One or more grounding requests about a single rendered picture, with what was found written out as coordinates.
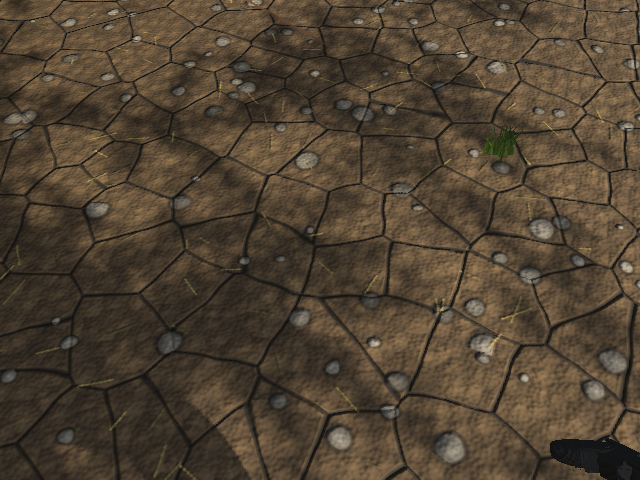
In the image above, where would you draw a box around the right robot hand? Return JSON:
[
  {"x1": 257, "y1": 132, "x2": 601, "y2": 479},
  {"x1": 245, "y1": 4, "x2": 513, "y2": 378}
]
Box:
[{"x1": 550, "y1": 438, "x2": 640, "y2": 480}]

